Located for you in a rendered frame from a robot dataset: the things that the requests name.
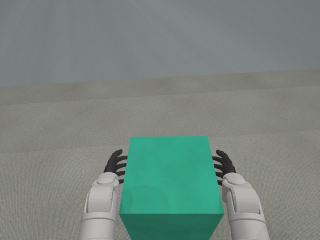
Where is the robot left hand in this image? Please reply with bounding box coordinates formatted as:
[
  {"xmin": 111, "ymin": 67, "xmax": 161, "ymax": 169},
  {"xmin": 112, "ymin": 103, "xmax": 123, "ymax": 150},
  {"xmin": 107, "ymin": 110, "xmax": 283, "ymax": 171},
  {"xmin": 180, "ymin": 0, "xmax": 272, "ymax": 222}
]
[{"xmin": 103, "ymin": 149, "xmax": 128, "ymax": 184}]

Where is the robot left forearm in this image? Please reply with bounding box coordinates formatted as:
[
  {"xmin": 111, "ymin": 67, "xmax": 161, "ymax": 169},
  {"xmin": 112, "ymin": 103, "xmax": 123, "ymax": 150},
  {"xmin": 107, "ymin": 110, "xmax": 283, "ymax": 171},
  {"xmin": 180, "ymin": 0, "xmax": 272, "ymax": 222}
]
[{"xmin": 78, "ymin": 172, "xmax": 120, "ymax": 240}]

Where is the carton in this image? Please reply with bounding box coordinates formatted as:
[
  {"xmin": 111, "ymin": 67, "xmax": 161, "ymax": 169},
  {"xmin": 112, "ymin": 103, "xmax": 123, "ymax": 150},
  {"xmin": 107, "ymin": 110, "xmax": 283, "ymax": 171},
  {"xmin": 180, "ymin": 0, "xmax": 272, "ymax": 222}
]
[{"xmin": 119, "ymin": 136, "xmax": 225, "ymax": 240}]

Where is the robot right hand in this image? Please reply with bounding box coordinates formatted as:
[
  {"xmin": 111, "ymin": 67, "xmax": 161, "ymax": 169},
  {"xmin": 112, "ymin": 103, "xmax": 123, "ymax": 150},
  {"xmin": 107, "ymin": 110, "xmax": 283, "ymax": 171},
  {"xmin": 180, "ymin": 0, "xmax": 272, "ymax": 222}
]
[{"xmin": 212, "ymin": 149, "xmax": 236, "ymax": 186}]

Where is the robot right forearm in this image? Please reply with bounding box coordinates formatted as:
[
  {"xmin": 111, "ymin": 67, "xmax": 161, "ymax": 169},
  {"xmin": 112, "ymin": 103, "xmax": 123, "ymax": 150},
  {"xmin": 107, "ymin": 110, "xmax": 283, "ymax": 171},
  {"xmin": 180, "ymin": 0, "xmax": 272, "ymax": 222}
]
[{"xmin": 222, "ymin": 172, "xmax": 270, "ymax": 240}]

